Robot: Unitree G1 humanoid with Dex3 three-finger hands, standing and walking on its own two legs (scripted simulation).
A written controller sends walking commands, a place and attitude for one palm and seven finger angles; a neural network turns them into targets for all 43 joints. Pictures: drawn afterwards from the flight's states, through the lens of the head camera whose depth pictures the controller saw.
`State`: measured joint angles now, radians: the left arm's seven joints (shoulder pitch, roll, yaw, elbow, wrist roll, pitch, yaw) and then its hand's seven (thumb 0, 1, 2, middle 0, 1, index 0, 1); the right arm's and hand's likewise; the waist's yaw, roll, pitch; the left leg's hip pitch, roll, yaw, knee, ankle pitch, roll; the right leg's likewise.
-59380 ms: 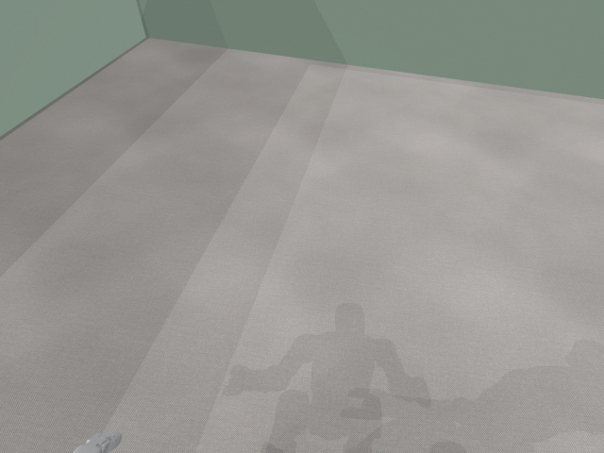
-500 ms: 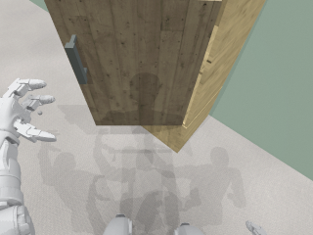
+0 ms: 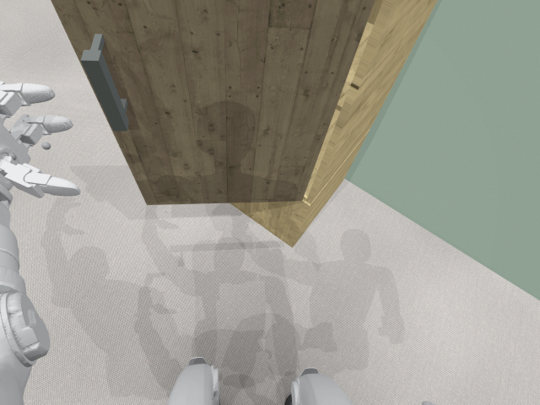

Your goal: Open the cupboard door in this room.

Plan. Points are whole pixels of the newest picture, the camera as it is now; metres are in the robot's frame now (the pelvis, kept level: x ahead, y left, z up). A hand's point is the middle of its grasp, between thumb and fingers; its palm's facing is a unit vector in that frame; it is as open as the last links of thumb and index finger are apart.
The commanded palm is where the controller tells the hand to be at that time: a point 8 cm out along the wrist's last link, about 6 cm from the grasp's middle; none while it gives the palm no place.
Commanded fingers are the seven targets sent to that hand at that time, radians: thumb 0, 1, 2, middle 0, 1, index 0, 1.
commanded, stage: move the hooked fingers beside the handle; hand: left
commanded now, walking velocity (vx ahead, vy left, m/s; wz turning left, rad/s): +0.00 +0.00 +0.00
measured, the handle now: (110, 85) +0.57 +0.24 +0.09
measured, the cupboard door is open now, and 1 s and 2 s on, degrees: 41 41 41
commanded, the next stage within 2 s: slide the fingers in behind the handle in 1.48 s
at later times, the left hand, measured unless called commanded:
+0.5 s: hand (51, 108) +0.51 +0.31 +0.09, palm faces +0.07 -1.00 +0.01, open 14.0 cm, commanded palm +0.50 +0.35 +0.08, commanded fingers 0.00 -0.50 0.30 -0.30 -1.20 -0.30 -1.20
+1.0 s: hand (47, 115) +0.50 +0.31 +0.09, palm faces +0.04 -1.00 +0.01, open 14.0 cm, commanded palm +0.49 +0.34 +0.08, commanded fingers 0.00 -0.50 0.30 -0.30 -1.20 -0.30 -1.20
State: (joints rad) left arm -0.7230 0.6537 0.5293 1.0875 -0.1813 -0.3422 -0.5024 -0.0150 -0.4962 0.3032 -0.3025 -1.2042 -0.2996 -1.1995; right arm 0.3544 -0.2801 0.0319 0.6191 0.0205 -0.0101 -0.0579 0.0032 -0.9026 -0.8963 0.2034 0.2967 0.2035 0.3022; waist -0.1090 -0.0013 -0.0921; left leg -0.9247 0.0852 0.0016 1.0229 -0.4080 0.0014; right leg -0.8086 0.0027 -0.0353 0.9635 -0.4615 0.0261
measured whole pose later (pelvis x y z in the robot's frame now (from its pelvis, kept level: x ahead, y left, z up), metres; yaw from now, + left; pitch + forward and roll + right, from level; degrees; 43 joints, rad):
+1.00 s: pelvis +0.01 +0.01 -0.01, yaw -1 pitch +23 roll -6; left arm -0.92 0.80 0.53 1.20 -0.12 -0.28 -0.51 -0.01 -0.50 0.30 -0.30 -1.20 -0.30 -1.20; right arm 0.39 -0.27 0.06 0.60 0.00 0.08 -0.03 0.00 -0.90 -0.90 0.20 0.30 0.20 0.30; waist -0.17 0.01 -0.10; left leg -1.05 0.10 -0.02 1.08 -0.44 0.02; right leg -0.90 0.02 -0.05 0.97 -0.46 0.04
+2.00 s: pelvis +0.01 +0.01 -0.01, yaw -2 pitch +23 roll -5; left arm -0.93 0.76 0.52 1.21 -0.09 -0.28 -0.42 -0.01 -0.50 0.30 -0.30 -1.20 -0.30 -1.20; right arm 0.40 -0.27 0.06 0.60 0.00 0.07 -0.03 0.00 -0.90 -0.90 0.20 0.30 0.20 0.30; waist -0.19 0.02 -0.09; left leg -1.07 0.10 -0.02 1.10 -0.44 0.01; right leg -0.93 0.03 -0.04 1.00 -0.47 0.03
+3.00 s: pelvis +0.00 -0.01 -0.01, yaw -1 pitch +21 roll -4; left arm -0.91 0.62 0.46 1.19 -0.09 -0.35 -0.28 -0.01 -0.50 0.30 -0.30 -1.20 -0.30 -1.20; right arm 0.39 -0.27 0.04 0.63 -0.01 0.05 -0.02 0.00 -0.90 -0.90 0.20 0.30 0.20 0.30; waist -0.18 0.02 -0.10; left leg -1.02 0.10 -0.02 1.08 -0.43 -0.01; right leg -0.91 0.02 -0.04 1.01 -0.48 0.02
